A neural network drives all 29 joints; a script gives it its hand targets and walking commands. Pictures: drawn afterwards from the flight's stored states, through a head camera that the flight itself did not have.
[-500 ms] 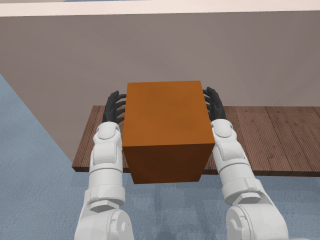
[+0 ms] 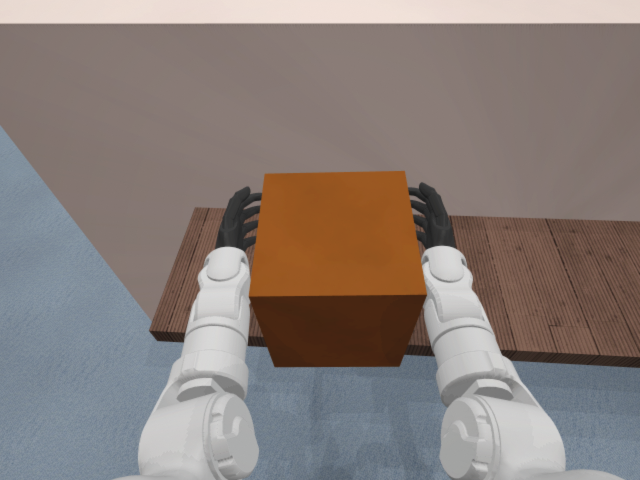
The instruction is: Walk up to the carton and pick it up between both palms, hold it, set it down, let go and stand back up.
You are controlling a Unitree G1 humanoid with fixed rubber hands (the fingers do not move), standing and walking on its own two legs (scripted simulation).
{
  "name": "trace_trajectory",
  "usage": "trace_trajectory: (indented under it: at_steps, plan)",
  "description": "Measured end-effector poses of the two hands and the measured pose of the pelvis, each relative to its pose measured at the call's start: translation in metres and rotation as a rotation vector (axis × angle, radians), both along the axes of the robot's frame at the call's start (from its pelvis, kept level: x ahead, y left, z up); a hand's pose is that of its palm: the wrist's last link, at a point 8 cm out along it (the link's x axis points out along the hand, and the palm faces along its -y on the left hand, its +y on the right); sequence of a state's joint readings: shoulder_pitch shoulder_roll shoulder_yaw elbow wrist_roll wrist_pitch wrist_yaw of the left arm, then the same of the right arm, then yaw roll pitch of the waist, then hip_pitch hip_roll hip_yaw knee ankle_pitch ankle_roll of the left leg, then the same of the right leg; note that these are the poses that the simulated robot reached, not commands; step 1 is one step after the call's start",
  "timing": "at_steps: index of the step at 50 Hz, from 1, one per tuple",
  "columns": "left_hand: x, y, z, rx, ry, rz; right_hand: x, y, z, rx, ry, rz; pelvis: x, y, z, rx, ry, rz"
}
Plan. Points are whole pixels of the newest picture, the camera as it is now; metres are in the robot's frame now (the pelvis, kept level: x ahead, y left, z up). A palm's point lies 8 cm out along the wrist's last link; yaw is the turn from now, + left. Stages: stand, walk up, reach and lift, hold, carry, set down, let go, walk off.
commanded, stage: set down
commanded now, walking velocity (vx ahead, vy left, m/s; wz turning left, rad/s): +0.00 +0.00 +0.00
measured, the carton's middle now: (335, 275) +0.36 -0.01 +0.04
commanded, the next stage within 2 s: none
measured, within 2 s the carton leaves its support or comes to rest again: rests again in 0.94 s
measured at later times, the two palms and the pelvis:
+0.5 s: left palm (235, 251) +0.41 +0.12 +0.05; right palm (428, 252) +0.39 -0.14 +0.04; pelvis +0.01 +0.01 +0.00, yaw +0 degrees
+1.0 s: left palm (239, 262) +0.40 +0.12 +0.02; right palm (426, 263) +0.39 -0.14 +0.02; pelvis -0.01 +0.01 -0.01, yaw +0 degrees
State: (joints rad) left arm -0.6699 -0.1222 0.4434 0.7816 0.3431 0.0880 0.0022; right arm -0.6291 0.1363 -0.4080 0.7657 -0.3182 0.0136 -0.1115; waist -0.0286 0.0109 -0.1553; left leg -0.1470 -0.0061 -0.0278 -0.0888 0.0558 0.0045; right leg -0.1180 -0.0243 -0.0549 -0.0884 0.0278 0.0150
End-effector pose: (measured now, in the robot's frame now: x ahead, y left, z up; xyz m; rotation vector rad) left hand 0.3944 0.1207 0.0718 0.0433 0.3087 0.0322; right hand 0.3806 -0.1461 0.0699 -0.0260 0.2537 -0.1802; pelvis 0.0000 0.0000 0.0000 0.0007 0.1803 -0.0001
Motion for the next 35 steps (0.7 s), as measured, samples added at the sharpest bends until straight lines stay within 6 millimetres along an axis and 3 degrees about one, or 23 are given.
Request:
trace_trajectory:
  at_steps: [16,35]
  plan:
    - [0.013,0.004,-0.015,0.007,-0.004,-0.014,0.010,0.004,-0.016,0.002,0.002,-0.009,0.005,0.005,-0.002,0.000,0.072,-0.002]
    - [0.011,-0.001,-0.034,-0.001,0.007,-0.011,0.005,0.000,-0.037,-0.007,0.014,-0.014,0.001,0.005,-0.004,0.000,0.142,-0.010]
